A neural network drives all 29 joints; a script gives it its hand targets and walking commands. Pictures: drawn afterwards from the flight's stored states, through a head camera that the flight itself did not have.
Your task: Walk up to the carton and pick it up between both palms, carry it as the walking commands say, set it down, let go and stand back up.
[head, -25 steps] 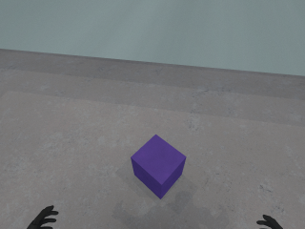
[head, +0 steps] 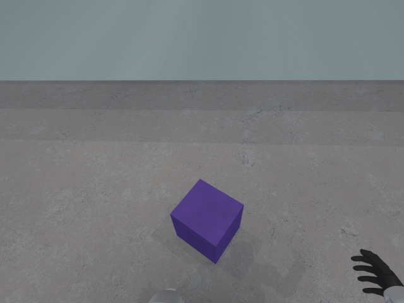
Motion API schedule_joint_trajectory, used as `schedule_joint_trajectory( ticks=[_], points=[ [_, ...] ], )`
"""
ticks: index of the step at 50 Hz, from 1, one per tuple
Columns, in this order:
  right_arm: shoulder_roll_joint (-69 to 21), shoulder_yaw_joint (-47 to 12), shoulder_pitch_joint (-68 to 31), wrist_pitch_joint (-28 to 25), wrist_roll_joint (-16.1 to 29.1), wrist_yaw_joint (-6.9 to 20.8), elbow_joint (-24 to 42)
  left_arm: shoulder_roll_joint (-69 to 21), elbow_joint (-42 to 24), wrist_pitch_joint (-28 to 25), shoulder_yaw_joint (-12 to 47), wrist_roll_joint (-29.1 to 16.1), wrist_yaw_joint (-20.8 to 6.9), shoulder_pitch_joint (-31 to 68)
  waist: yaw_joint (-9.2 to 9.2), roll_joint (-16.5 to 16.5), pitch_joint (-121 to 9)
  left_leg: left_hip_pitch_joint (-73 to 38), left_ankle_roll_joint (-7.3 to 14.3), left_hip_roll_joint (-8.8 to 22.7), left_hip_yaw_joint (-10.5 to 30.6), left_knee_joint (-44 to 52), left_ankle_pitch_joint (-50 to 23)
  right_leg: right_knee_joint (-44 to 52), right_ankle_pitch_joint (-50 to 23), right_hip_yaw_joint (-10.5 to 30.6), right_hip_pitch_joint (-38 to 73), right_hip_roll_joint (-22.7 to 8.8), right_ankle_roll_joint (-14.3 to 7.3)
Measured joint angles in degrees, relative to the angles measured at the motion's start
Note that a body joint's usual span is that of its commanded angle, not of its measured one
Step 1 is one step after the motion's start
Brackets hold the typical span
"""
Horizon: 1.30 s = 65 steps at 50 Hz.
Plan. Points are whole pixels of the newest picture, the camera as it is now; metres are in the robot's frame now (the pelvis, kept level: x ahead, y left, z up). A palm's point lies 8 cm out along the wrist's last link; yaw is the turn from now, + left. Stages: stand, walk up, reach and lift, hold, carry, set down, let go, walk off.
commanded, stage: walk up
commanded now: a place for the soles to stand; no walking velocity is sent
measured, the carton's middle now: (207, 221) +0.55 +0.03 -0.65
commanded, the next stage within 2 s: none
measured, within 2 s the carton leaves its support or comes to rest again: neither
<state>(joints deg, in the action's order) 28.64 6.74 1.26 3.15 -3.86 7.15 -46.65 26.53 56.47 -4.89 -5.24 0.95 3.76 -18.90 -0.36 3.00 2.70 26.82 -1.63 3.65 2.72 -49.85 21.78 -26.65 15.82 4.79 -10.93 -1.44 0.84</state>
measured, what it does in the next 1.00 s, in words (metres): steps to the left, turning right: left foot, then right foot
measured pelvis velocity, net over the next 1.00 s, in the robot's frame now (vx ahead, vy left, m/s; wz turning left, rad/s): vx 0.18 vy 0.27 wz -0.52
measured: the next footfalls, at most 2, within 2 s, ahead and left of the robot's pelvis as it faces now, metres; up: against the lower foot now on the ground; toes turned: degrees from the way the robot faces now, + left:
left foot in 0.12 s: +0.14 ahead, +0.21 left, +0.00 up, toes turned -3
right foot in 0.36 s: +0.14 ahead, +0.00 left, +0.00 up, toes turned -16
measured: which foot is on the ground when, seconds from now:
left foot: up 0.00-0.10, down 0.12-0.34, up 0.36-0.66, down 0.68-1.00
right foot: down 0.00-0.12, up 0.14-0.34, down 0.36-0.68, up 0.70-0.94, down 0.96-1.00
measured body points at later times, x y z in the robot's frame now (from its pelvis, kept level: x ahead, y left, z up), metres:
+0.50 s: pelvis +0.11 +0.14 -0.03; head +0.13 +0.09 +0.42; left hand +0.25 +0.51 -0.06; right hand +0.13 -0.22 -0.14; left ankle +0.16 +0.29 -0.68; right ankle +0.10 +0.02 -0.74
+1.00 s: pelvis +0.18 +0.27 -0.04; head +0.22 +0.25 +0.41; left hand +0.45 +0.52 -0.12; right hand +0.11 -0.10 -0.11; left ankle +0.27 +0.37 -0.74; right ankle +0.14 +0.19 -0.74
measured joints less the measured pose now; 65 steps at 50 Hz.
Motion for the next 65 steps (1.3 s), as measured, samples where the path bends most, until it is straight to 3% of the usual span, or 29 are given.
schedule_joint_trajectory(
  ticks=[5, 6, 8, 11, 14, 17, 18, 20, 24, 28, 32, 34, 36, 38, 40, 47, 49, 53, 55, 56, 61, 65],
  points=[
    [1.6, 2.3, 0.2, 0.8, 0.4, 0.8, 5.3, 3.6, -3.8, 0.1, -1.0, 0.6, 0.9, -4.2, -1.33, 0.1, 1.4, 0.3, 0.9, -0.6, -0.3, 6.2, 1.8, -8.0, 5.5, 3.9, -3.4, -2.7, 2.1],
    [1.8, 2.5, 0.5, 0.6, 0.4, 0.8, 6.3, 4.3, -4.5, 0.3, -1.1, 0.8, 1.2, -4.7, -1.37, 0.0, 1.5, -1.1, 1.8, -1.2, -0.6, 8.9, 1.7, -10.6, 7.2, 4.8, -4.5, -3.3, 1.7],
    [1.7, 2.7, 1.8, -0.3, -0.2, 0.1, 8.1, 5.0, -5.5, 0.7, -1.1, 0.6, 2.0, -4.2, -0.97, -0.3, 2.3, -1.1, 1.5, -2.2, -2.1, 9.0, -6.7, -21.8, 11.0, 5.5, -9.3, -3.5, -0.9],
    [-0.5, 1.8, 4.7, -0.5, 0.2, -0.6, 8.4, 4.5, -6.2, 0.9, -0.6, -0.1, 2.6, -2.0, -0.23, -0.8, 3.1, -2.7, 1.6, -2.1, -4.9, 7.7, -4.9, -36.3, 12.8, 0.9, -16.5, -2.4, -1.9],
    [-1.9, 0.8, 8.5, -0.3, -0.2, -1.0, 9.0, 3.2, -6.3, 0.4, -0.2, -0.4, 1.8, -1.1, 1.24, -0.4, 2.8, -5.7, 3.7, -1.6, -7.6, 9.7, -3.3, -32.3, 12.7, -6.1, -17.4, -1.8, -1.8],
    [-1.9, 0.6, 12.3, 0.6, -0.5, -1.1, 10.5, 2.3, -6.8, -0.5, -0.4, -0.4, 1.7, -2.0, 2.67, 0.7, 1.8, -7.2, 5.1, -0.9, -10.1, 8.8, -0.9, -19.3, 8.2, -11.0, -13.3, 0.1, -3.0],
    [-1.9, 0.7, 13.6, 0.9, -0.5, -1.3, 11.1, 3.0, -7.5, -1.0, -0.8, 0.0, 1.9, -2.9, 2.73, 0.3, 1.3, -6.2, 5.4, -1.1, -10.6, 5.6, 2.2, -14.6, 7.0, -10.4, -11.7, 0.5, -3.6],
    [-1.7, 1.0, 14.6, 1.8, -0.3, -1.8, 11.1, 3.1, -8.4, -1.4, -1.2, 0.6, 2.9, -3.4, 2.3, 1.5, 1.3, -2.0, 3.7, -1.5, -6.8, -4.8, 5.6, -16.7, 3.9, -9.5, -12.8, 1.1, -3.8],
    [-0.6, 1.2, 13.9, 2.5, 0.0, -2.0, 10.6, 3.1, -10.7, -1.8, -0.7, 0.3, 3.4, -4.5, 1.57, 3.7, 1.5, 5.1, 1.3, 0.3, -2.2, -16.6, 2.6, -17.0, 4.7, -7.3, -11.7, 0.7, -2.3],
    [0.0, 1.4, 11.6, 2.1, 0.5, -1.7, 11.8, 4.3, -13.2, -2.1, -0.2, 0.6, 3.3, -5.7, 0.83, 3.5, 1.6, 8.3, 0.7, 3.2, -0.3, -14.7, 2.0, -18.7, 6.1, -3.8, -12.4, -1.3, -0.3],
    [0.3, 1.4, 9.2, 1.1, 2.0, -2.5, 12.6, 5.8, -15.7, -1.1, 0.4, 0.9, 2.6, -5.5, -0.86, 1.8, 2.2, 5.9, 1.4, 2.9, -1.3, -7.0, 2.8, -22.6, 8.3, 1.1, -15.0, -3.8, 0.9],
    [0.9, 1.5, 9.3, 0.3, 2.0, -3.0, 12.8, 6.4, -16.6, -0.2, 0.7, 0.8, 2.3, -4.9, -1.08, 1.3, 2.0, 2.4, 1.7, 1.5, -2.5, 0.0, 1.0, -26.4, 10.1, 3.2, -17.0, -4.6, 0.3],
    [0.4, 1.0, 9.2, -0.4, 2.0, -3.4, 12.0, 6.2, -16.1, 0.8, 0.7, 0.1, 2.8, -2.9, -0.86, 0.8, 2.8, 3.7, -0.4, 1.5, -3.4, -3.8, 1.1, -34.4, 14.1, 4.6, -19.8, -2.4, -0.5],
    [-0.9, -0.2, 9.3, -0.9, 2.8, -3.9, 10.6, 5.7, -15.3, 1.3, 0.9, -0.6, 2.7, -0.8, -0.28, -0.4, 3.6, 2.9, -0.5, 2.0, -4.5, -4.7, 2.2, -42.1, 16.0, 3.2, -21.9, 0.4, -0.6],
    [-1.8, -1.4, 9.6, -1.5, 3.2, -4.6, 9.2, 4.9, -14.6, 1.3, 1.3, -0.8, 1.6, 0.8, 0.38, -1.3, 3.8, 1.5, 0.2, 2.4, -5.6, -3.4, 2.2, -42.8, 15.0, -0.5, -21.8, 1.6, -0.7],
    [0.3, -2.7, 11.3, -3.2, 3.2, -6.6, 7.7, 1.5, -14.3, 2.9, 1.2, 0.6, -2.7, 3.0, 1.1, -1.8, 3.8, -1.6, 1.2, 4.9, -10.2, -0.2, 1.8, -24.9, 12.9, -8.6, -13.1, 3.8, -2.1],
    [1.3, -2.6, 11.8, -3.4, 3.4, -7.2, 7.4, 1.3, -14.8, 2.9, 0.8, 1.3, -3.3, 3.5, 0.82, -1.2, 3.6, -1.2, 1.2, 5.8, -10.8, -1.2, 2.4, -19.7, 8.5, -8.4, -11.0, 4.7, -3.3],
    [0.3, -2.9, 11.3, -3.4, 4.5, -8.6, 5.8, 2.1, -15.2, 3.0, 1.1, 1.2, -3.6, 4.2, 0.37, -2.7, 3.0, -0.6, 3.0, 1.7, -7.4, -4.2, 9.5, -20.5, 8.0, -5.9, -11.9, 4.3, -4.0],
    [-0.4, -3.3, 11.4, -4.5, 4.5, -8.9, 5.1, 2.3, -15.2, 3.6, 1.7, 1.0, -3.6, 4.8, 0.0, -3.5, 2.7, -2.9, 3.9, 0.1, -7.1, 1.2, 5.2, -20.3, 7.8, -4.4, -11.7, 3.9, -3.4],
    [-0.7, -3.5, 11.8, -5.2, 4.1, -9.1, 4.8, 2.3, -15.2, 3.9, 1.8, 0.7, -3.7, 5.4, -0.12, -4.0, 2.4, -3.8, 3.3, -0.3, -7.3, 3.6, 0.5, -21.0, 7.8, -3.7, -12.1, 3.8, -3.2],
    [-1.0, -4.5, 13.0, -6.7, 3.2, -9.3, 3.1, 1.3, -14.2, 5.4, 1.5, -0.6, -4.2, 8.1, 0.49, -3.9, 2.7, -5.1, 2.1, 1.4, -8.7, 3.8, 0.7, -31.8, 14.2, -0.5, -15.4, 5.2, -2.5],
    [-0.2, -4.6, 13.2, -6.3, 2.6, -8.6, 2.5, 0.7, -12.5, 5.0, 1.5, -0.5, -5.0, 8.3, 1.86, -2.9, 2.9, -5.6, 1.4, 3.4, -8.9, 5.2, -0.4, -22.9, 12.1, -3.5, -12.3, 2.6, -3.2]
  ],
)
